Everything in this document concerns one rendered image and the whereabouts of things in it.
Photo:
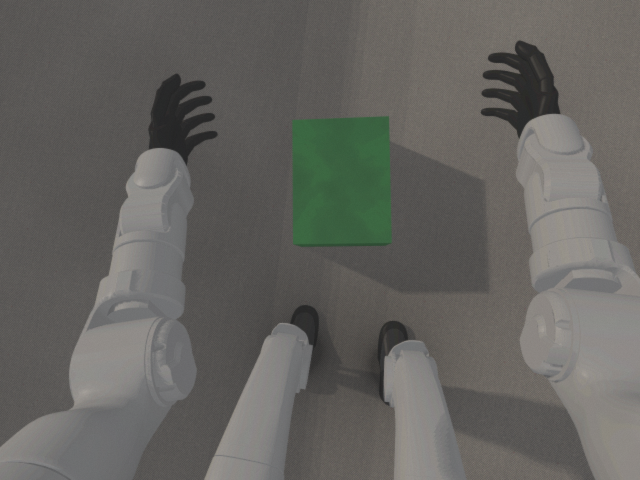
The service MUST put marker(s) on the carton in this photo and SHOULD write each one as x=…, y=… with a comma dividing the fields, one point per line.
x=341, y=182

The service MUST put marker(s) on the robot right foot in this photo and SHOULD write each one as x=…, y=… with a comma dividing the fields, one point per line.
x=391, y=334

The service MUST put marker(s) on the robot right hand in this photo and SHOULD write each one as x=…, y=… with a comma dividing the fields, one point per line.
x=536, y=94

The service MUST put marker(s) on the robot left hand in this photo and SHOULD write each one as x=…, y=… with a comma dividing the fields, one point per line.
x=167, y=128

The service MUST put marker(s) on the robot left upper arm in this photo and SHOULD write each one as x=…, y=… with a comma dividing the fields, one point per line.
x=125, y=377

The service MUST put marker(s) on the robot right upper arm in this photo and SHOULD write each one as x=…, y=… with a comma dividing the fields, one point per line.
x=587, y=344

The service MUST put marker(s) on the right robot forearm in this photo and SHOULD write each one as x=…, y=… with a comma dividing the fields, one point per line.
x=568, y=215

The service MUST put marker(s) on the robot right shin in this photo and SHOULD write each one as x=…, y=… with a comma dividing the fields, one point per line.
x=414, y=346

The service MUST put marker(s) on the left robot forearm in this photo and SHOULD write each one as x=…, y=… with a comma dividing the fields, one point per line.
x=149, y=249

